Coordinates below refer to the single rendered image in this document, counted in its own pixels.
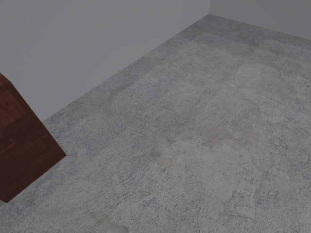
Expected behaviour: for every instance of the handle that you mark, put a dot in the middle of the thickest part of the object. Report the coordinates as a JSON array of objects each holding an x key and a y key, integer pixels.
[{"x": 8, "y": 149}]

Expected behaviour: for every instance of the cabinet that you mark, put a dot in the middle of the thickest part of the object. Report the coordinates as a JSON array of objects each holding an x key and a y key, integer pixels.
[{"x": 37, "y": 152}]

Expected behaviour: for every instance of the drawer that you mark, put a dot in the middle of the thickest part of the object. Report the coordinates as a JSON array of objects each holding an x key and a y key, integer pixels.
[{"x": 10, "y": 109}]

